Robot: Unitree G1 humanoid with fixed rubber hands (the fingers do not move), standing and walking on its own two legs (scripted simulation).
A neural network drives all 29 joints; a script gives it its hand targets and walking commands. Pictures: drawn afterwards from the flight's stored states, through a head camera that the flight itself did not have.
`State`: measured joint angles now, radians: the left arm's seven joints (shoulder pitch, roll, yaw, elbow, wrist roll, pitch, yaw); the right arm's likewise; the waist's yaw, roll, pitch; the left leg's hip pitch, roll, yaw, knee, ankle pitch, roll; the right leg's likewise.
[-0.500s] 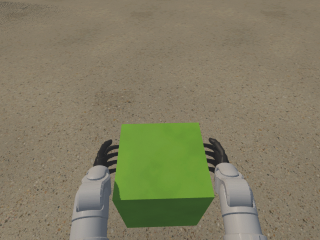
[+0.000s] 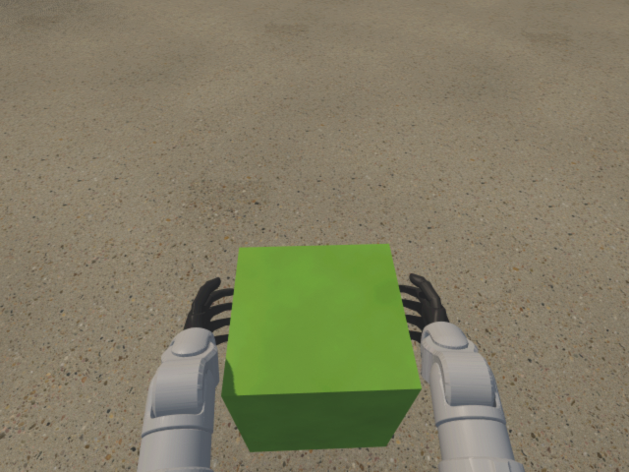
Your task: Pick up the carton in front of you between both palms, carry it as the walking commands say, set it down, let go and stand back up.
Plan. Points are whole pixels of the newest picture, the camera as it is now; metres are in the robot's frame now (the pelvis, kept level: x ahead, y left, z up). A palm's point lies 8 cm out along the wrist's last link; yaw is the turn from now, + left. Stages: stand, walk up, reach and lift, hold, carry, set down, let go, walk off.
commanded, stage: carry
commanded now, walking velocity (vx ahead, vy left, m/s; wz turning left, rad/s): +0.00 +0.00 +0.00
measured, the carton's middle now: (316, 352) +0.30 +0.00 -0.05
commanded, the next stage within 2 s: hold in 1.44 s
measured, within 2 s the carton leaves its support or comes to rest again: neither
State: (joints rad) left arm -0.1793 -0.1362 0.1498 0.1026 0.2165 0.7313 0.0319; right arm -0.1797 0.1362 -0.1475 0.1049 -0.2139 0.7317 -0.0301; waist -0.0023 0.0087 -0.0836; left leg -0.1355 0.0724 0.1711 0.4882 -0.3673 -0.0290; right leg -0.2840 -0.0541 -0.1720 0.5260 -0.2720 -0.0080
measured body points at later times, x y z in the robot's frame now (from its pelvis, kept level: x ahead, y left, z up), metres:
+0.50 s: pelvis -0.05 +0.00 +0.00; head -0.07 +0.00 +0.45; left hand +0.25 +0.15 +0.03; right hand +0.25 -0.15 +0.03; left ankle -0.10 +0.11 -0.74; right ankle -0.02 -0.11 -0.74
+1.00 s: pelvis -0.08 +0.00 +0.00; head -0.10 +0.00 +0.45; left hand +0.22 +0.16 +0.03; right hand +0.22 -0.15 +0.03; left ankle -0.10 +0.11 -0.74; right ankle -0.02 -0.11 -0.74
